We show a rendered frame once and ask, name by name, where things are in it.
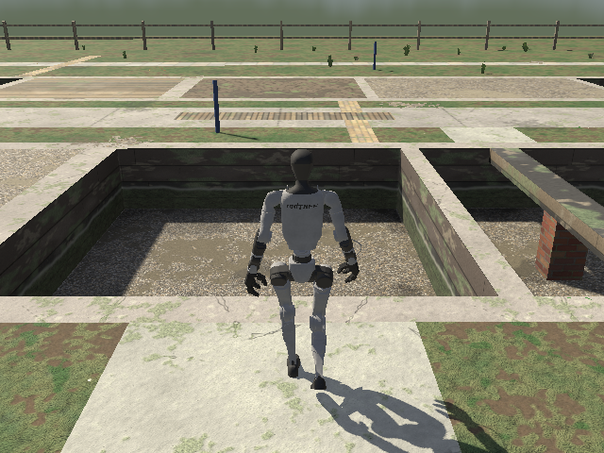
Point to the robot left forearm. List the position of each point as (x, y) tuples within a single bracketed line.
[(256, 255)]

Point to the humanoid robot torso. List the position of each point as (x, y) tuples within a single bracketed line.
[(302, 222)]

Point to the right robot hand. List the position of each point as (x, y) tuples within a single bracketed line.
[(346, 268)]

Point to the robot right forearm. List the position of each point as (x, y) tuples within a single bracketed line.
[(348, 249)]

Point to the left robot hand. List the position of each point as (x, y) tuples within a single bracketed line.
[(250, 282)]

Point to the robot right upper arm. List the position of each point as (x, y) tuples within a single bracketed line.
[(332, 200)]

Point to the robot left upper arm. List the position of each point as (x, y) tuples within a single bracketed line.
[(268, 212)]

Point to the left robot foot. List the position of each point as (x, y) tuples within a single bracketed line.
[(293, 369)]

